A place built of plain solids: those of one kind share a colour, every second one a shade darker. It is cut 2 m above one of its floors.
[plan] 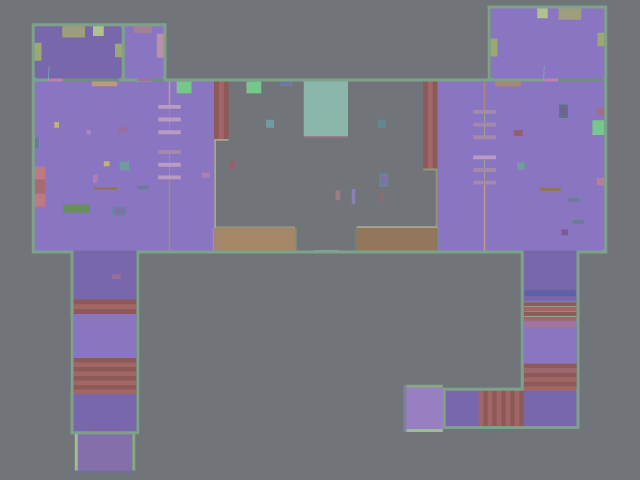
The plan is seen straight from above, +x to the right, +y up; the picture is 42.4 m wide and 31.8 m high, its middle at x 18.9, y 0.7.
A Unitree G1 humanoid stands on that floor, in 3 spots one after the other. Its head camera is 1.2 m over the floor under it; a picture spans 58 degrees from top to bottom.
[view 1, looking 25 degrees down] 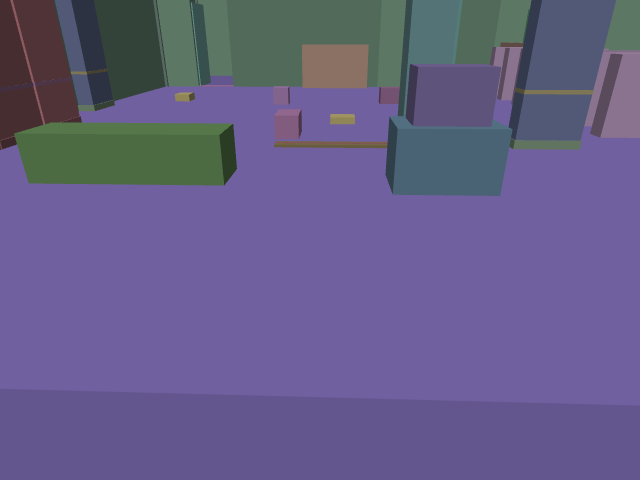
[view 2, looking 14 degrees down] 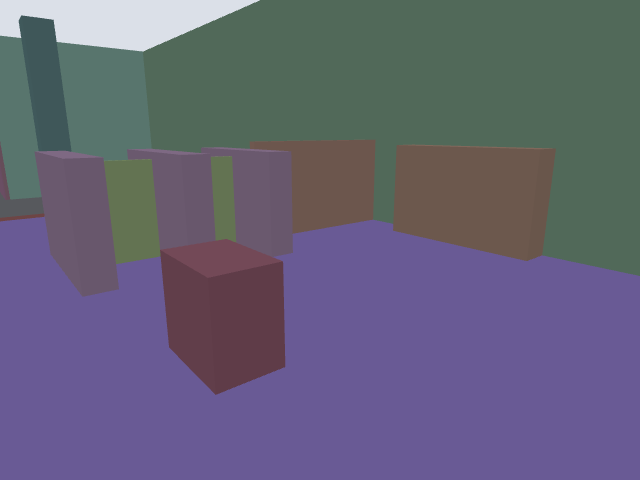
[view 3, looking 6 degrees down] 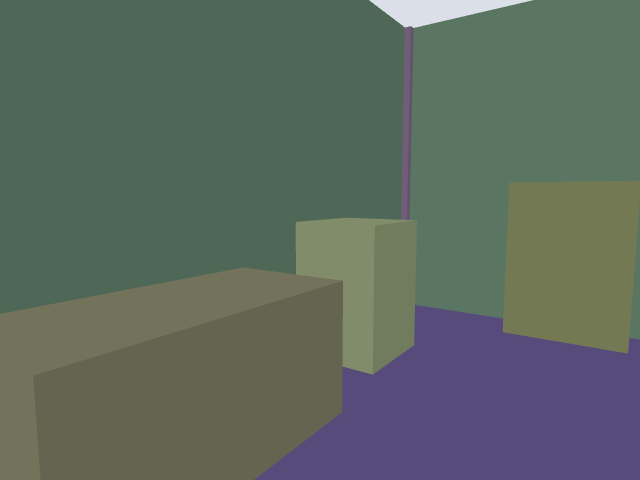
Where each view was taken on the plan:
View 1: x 4.66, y -1.20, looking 92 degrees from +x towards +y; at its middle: raised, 2.84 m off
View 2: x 34.05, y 6.84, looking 141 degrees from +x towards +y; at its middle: raised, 4.96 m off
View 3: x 1.38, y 12.90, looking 35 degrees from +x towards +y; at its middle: safe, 3.05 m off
